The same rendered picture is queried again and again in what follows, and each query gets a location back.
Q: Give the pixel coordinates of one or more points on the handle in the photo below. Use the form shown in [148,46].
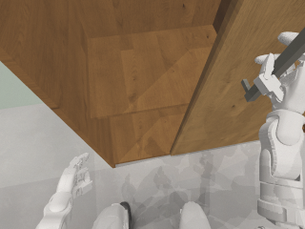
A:
[281,65]

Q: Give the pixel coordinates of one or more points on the right robot hand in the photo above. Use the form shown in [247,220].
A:
[292,82]

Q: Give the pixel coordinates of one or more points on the right robot forearm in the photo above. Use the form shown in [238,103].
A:
[280,169]

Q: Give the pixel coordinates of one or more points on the left robot hand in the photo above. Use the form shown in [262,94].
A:
[70,180]

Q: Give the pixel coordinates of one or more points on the left robot forearm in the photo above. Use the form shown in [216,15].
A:
[57,213]

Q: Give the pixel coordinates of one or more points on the robot left thigh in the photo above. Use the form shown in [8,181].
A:
[113,217]

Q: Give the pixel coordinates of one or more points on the left robot shin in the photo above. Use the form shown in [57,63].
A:
[117,204]

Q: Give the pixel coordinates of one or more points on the wardrobe door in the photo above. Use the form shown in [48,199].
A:
[218,114]

